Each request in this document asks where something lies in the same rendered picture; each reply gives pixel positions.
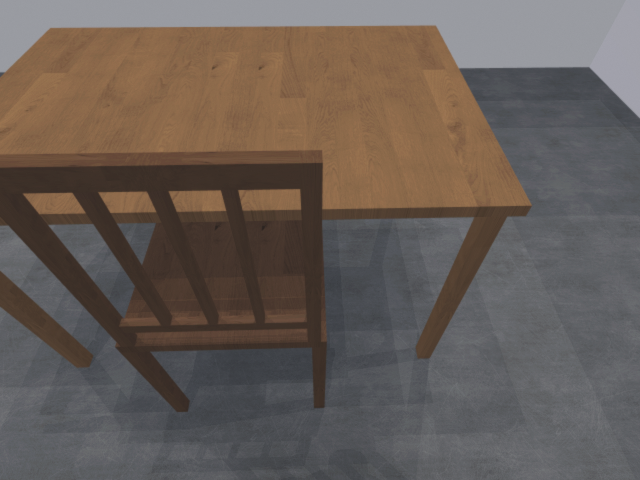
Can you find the table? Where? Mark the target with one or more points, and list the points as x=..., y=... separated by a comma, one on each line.
x=401, y=133

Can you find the chair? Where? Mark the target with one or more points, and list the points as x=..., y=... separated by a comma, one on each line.
x=202, y=285

